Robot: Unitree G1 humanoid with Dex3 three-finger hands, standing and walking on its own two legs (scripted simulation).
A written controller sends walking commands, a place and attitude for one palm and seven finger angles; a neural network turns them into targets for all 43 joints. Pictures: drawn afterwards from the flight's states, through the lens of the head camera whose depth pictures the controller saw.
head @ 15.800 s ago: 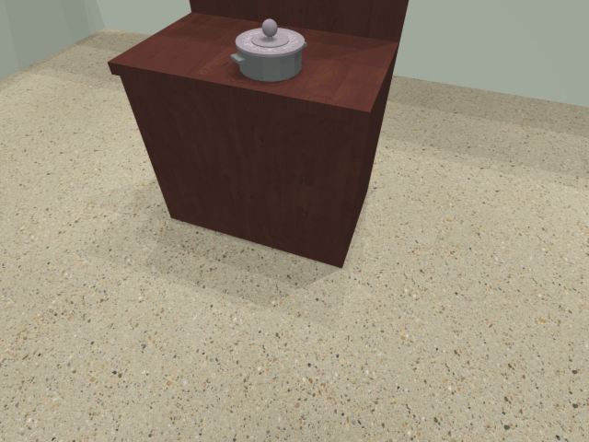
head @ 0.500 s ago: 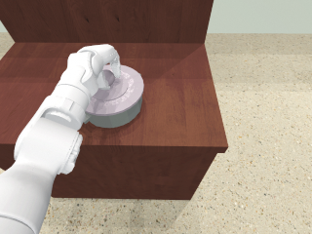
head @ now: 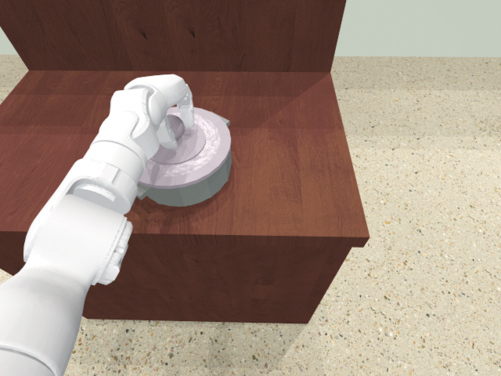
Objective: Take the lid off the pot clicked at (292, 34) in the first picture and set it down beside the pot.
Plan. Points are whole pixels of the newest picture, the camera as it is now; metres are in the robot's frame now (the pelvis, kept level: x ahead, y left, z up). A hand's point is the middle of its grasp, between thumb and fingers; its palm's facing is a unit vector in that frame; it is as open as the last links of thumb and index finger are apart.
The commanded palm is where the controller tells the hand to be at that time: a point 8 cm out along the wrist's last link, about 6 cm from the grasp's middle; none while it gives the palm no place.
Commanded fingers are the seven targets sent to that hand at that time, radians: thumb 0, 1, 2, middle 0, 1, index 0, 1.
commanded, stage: close the fingers and squeeze the knob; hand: left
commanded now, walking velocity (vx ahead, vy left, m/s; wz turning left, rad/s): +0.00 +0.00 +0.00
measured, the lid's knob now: (171, 127) +0.51 +0.11 +0.11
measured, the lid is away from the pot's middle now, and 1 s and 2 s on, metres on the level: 0.01 0.01 0.00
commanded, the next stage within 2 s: lift the lid straight up in 0.22 s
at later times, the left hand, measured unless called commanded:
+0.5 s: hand (168, 126) +0.49 +0.10 +0.14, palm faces -0.37 -0.01 -0.93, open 7.2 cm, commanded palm +0.49 +0.10 +0.21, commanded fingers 0.00 0.81 0.65 -0.91 -1.07 -0.90 -1.08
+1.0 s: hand (164, 103) +0.49 +0.10 +0.18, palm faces -0.34 -0.04 -0.94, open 7.2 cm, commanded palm +0.50 +0.10 +0.25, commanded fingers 0.00 0.81 0.65 -0.91 -1.07 -0.90 -1.08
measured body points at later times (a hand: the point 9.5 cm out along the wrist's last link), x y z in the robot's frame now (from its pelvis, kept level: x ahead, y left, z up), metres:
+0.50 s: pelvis +0.00 +0.00 +0.00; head +0.05 -0.02 +0.45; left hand +0.50 +0.10 +0.19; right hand +0.04 -0.27 -0.14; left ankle +0.04 +0.09 -0.73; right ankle -0.06 -0.12 -0.73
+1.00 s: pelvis +0.00 -0.01 +0.00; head +0.04 -0.03 +0.45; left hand +0.50 +0.10 +0.23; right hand +0.05 -0.28 -0.13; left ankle +0.04 +0.09 -0.73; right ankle -0.06 -0.12 -0.73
